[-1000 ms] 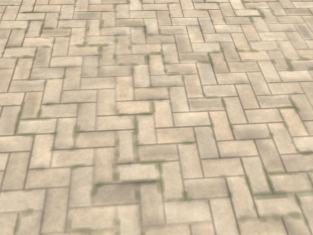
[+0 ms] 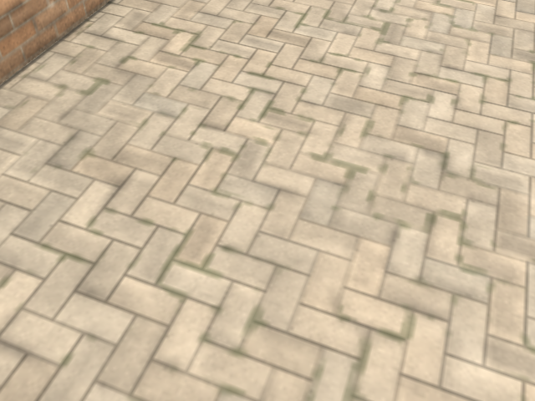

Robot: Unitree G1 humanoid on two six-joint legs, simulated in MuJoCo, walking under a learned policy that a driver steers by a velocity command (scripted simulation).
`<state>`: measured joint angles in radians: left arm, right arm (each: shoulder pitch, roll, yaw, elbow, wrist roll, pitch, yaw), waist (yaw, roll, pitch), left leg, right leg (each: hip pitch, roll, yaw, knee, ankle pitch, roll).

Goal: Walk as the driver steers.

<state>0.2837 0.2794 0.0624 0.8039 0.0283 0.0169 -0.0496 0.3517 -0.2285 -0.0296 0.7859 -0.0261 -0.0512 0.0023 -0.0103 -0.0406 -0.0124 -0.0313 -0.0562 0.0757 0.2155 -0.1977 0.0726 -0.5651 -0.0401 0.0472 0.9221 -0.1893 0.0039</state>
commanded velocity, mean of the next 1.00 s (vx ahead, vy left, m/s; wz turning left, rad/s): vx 0.22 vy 0.00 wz -0.43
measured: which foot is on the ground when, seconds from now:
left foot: down 0.00-0.28, up 0.30-0.80, down 0.82-1.00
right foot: up 0.00-0.24, down 0.26-0.82, up 0.84-1.00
